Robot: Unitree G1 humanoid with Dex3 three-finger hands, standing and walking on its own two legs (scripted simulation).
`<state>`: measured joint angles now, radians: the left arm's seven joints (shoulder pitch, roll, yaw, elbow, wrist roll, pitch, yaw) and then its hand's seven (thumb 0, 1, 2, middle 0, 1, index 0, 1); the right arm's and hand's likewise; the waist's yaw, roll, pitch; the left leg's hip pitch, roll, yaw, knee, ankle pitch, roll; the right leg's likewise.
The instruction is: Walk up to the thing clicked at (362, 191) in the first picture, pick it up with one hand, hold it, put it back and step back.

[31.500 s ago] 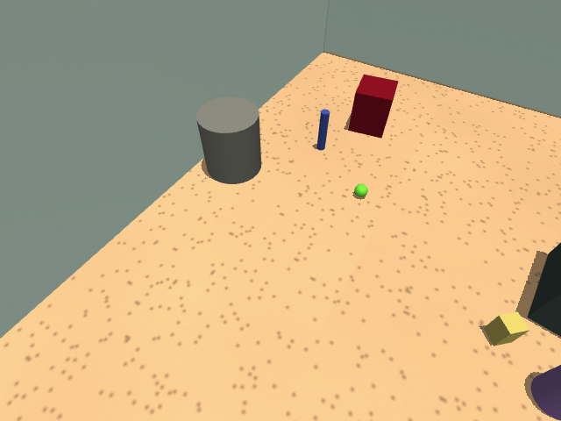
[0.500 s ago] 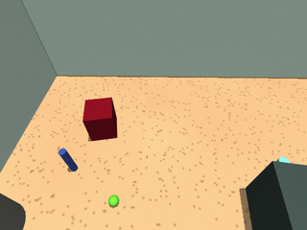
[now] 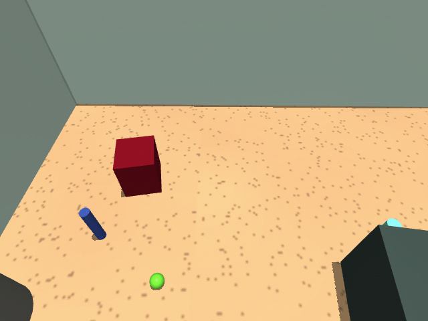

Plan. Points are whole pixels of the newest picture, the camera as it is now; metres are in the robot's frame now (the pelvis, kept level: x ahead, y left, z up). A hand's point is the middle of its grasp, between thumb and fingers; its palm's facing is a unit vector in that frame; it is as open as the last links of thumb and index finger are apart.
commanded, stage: stand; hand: left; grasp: from above
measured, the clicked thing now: (157, 280) +0.40 +0.27 -0.75
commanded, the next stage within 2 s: step back in 0.62 s
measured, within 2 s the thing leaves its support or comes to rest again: neither
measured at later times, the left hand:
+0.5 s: hand out of the picture +0.08 +0.25 -0.16, palm faces +0.00 -0.94 -0.33, open 7.4 cm
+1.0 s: hand out of the picture +0.02 +0.26 -0.17, palm faces -0.03 -0.90 -0.44, open 7.4 cm
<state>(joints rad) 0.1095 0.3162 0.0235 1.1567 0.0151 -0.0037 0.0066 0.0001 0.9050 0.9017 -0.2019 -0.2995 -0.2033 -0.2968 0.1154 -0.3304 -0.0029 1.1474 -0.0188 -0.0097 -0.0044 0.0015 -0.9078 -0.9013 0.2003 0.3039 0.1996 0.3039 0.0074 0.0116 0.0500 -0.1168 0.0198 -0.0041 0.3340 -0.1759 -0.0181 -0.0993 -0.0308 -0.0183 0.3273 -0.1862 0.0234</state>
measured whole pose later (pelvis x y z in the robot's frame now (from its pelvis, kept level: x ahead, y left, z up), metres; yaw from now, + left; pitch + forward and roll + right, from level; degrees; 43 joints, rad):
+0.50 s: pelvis +0.00 +0.00 +0.00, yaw +0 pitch -2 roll +0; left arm 0.11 0.32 0.02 1.15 0.01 -0.01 0.01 0.00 0.91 0.90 -0.20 -0.30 -0.20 -0.30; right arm 0.11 -0.34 0.00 1.14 -0.02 -0.01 0.00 0.00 -0.91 -0.90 0.20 0.30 0.20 0.30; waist 0.00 0.01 0.05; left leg -0.11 0.02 0.00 0.33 -0.18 -0.02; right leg -0.09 -0.03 -0.02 0.31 -0.19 0.02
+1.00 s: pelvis -0.06 -0.03 -0.03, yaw -1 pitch -2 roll +1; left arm 0.13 0.38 0.06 0.95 0.02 0.02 0.00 0.00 0.91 0.90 -0.20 -0.30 -0.20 -0.30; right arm 0.03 -0.41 -0.06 0.94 0.00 0.08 0.00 0.00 -0.91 -0.90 0.20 0.30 0.20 0.30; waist 0.01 0.03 0.18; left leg -0.45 -0.04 -0.10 0.92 -0.47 0.02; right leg -0.36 0.00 0.00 0.74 -0.34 -0.03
